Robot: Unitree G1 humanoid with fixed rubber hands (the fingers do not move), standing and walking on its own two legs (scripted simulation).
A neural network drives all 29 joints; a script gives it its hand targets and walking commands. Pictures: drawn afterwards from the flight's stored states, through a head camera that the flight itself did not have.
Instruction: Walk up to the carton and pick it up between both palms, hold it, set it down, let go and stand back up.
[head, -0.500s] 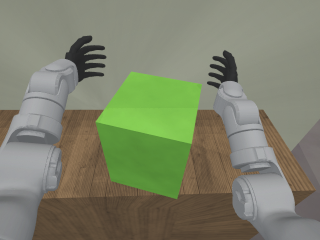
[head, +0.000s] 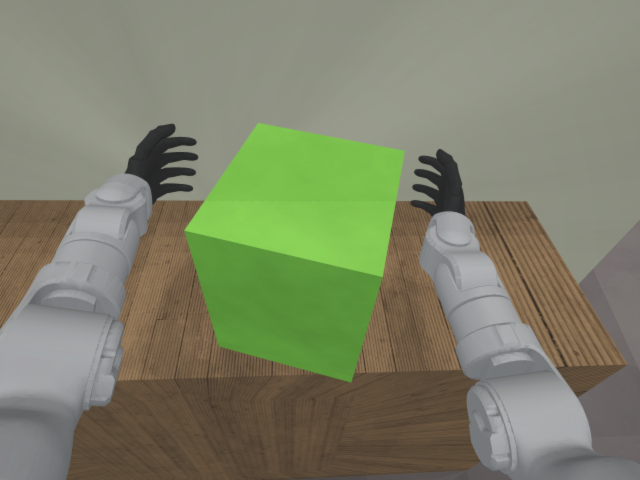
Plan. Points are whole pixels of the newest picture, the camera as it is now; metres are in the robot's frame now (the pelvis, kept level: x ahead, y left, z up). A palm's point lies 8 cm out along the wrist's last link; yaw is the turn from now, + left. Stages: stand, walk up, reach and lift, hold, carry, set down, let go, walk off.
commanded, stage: reach and lift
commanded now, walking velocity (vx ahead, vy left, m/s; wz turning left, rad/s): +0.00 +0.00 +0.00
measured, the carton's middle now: (305, 255) +0.39 -0.04 +0.06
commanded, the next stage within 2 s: none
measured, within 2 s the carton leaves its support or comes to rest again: neither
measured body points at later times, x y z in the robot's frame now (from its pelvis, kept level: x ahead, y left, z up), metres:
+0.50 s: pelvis +0.01 +0.00 +0.00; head +0.07 +0.01 +0.44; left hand +0.50 +0.11 +0.12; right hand +0.41 -0.21 +0.10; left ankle +0.01 +0.09 -0.74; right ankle +0.01 -0.16 -0.74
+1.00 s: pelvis +0.00 +0.00 +0.00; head +0.06 +0.03 +0.45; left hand +0.48 +0.09 +0.12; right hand +0.39 -0.19 +0.10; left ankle +0.01 +0.10 -0.74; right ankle +0.01 -0.16 -0.74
